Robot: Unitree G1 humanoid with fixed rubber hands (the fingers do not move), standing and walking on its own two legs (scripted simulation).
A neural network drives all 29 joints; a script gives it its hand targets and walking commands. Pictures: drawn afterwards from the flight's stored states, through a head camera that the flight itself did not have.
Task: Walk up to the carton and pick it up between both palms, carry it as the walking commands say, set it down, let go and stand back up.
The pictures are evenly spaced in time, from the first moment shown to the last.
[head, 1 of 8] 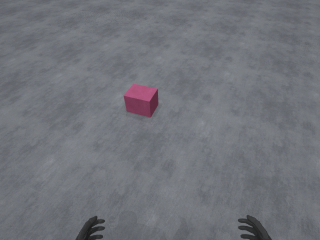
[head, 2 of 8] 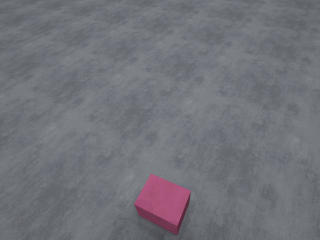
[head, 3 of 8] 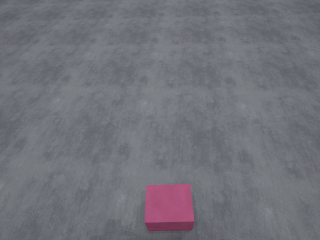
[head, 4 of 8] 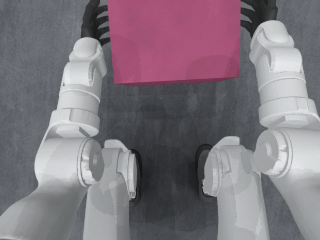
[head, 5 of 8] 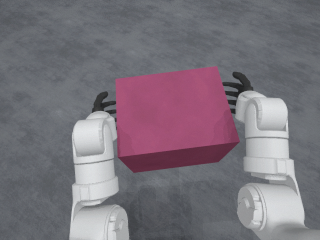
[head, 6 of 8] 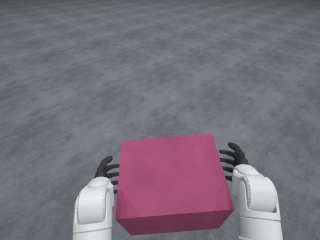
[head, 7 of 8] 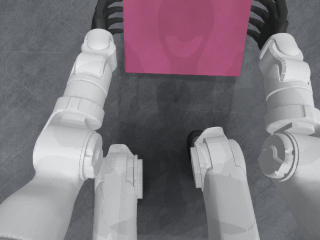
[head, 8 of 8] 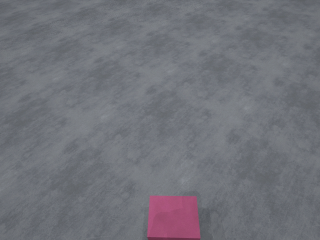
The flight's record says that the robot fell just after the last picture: no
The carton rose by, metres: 0.74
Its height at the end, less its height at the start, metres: +0.00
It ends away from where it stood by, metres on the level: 3.29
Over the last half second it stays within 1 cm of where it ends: yes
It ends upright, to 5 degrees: yes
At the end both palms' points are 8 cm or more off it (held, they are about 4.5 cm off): yes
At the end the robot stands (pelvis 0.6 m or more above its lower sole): yes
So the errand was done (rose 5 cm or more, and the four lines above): yes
